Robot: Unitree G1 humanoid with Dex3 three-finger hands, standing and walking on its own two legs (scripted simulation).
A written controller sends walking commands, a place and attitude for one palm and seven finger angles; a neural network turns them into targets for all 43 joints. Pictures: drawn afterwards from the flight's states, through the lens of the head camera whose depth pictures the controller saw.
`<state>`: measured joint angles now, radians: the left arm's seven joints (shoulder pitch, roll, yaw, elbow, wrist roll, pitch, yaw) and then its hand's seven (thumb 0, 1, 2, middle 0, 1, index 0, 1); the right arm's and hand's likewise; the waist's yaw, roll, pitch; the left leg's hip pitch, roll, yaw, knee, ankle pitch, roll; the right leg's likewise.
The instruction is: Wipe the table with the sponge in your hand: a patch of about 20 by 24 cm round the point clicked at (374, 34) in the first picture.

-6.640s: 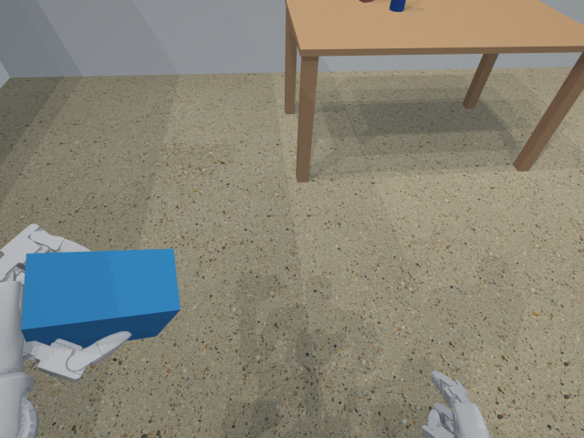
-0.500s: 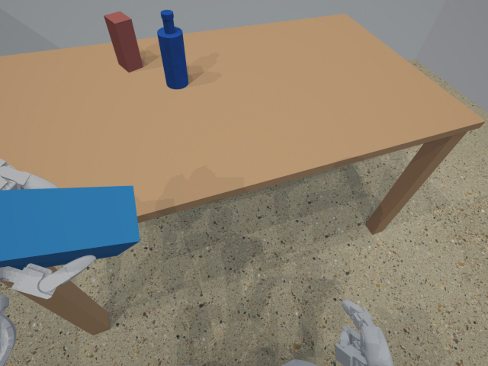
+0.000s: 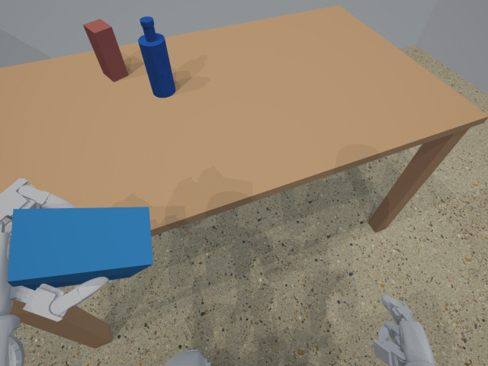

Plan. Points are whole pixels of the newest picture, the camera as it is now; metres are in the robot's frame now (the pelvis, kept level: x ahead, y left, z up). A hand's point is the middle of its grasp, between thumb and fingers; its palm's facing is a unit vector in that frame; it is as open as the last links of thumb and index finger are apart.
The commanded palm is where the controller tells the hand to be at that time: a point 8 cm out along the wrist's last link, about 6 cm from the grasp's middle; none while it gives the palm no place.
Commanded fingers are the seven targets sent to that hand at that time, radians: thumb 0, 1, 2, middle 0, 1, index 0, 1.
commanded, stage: come to a stop and stand still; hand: left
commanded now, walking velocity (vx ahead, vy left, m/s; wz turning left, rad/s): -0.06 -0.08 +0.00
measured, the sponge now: (103, 248) +0.23 +0.18 +0.14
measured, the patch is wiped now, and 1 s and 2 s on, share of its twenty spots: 0.00 0.00 0.00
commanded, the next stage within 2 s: look again from close up in 1.12 s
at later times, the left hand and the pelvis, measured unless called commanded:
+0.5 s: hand (44, 300) +0.17 +0.21 +0.17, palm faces +0.34 -0.84 -0.43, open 10.6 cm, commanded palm +0.12 +0.26 +0.18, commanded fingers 0.00 0.10 1.30 -1.20 -1.60 -1.20 -1.60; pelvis -0.05 -0.02 +0.00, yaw -2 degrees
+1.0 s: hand (1, 333) +0.14 +0.23 +0.17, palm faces +0.40 -0.82 -0.40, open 10.6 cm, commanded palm +0.09 +0.27 +0.18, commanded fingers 0.00 0.10 1.30 -1.20 -1.60 -1.20 -1.60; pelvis -0.08 +0.00 -0.01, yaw -1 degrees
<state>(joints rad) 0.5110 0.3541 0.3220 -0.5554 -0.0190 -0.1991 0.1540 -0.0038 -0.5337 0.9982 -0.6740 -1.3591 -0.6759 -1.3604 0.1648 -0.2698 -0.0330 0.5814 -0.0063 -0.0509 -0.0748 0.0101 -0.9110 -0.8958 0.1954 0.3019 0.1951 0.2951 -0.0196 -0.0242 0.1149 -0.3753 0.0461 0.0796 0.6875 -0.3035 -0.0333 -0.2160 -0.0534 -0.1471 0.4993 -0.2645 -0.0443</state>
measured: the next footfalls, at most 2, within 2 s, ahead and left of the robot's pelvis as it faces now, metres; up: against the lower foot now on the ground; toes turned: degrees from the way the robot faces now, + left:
left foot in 0.06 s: +0.09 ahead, +0.13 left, +0.00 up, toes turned +5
right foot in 0.36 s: +0.00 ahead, -0.11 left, +0.00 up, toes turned -5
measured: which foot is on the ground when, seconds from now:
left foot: up 0.00-0.04, down 0.06-0.42, up 0.44-0.70, down 0.72-1.00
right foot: down 0.00-0.08, up 0.10-0.34, down 0.36-1.00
